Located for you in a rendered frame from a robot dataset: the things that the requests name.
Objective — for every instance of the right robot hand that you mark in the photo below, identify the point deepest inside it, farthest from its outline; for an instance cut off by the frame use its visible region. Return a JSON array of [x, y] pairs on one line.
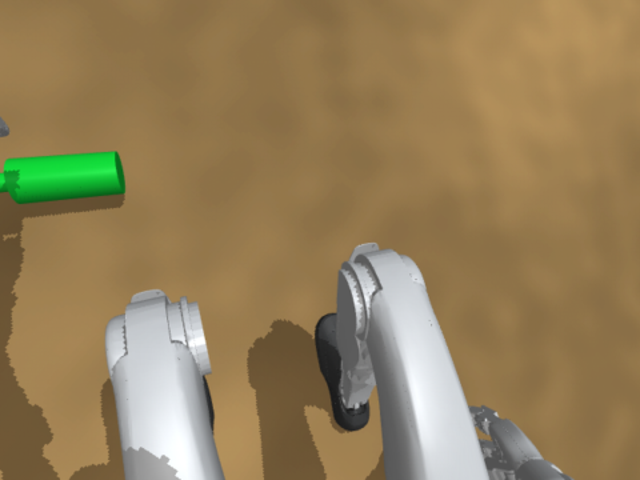
[[509, 448]]

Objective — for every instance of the bottle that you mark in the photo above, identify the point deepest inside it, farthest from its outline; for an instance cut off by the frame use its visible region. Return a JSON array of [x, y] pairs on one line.
[[61, 177]]

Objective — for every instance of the right robot foot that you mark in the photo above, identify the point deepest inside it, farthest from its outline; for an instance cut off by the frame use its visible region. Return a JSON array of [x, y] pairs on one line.
[[330, 366]]

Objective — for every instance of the right robot arm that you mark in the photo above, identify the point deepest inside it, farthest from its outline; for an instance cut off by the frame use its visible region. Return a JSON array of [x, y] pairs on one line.
[[539, 469]]

